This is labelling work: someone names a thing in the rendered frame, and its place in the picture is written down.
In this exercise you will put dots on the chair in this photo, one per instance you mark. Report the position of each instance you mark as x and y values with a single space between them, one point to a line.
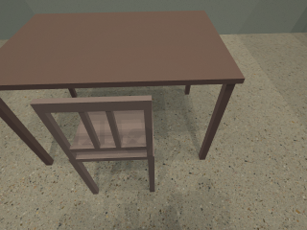
114 128

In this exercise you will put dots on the table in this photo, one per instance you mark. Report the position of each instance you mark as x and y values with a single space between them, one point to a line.
116 49

